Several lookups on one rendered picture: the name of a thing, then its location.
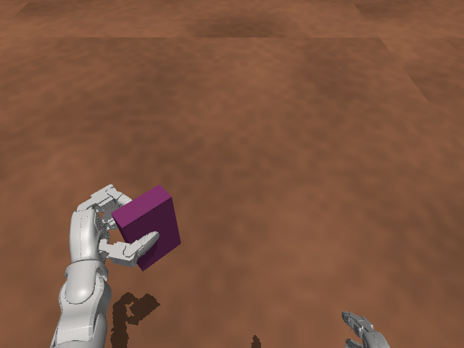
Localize left robot hand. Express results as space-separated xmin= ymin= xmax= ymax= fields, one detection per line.
xmin=69 ymin=184 xmax=160 ymax=268

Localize right robot hand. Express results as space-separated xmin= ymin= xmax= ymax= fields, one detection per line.
xmin=341 ymin=311 xmax=390 ymax=348

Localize left robot arm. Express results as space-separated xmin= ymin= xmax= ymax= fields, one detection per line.
xmin=49 ymin=259 xmax=112 ymax=348

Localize carton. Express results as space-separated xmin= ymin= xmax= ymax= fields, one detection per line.
xmin=111 ymin=185 xmax=181 ymax=271

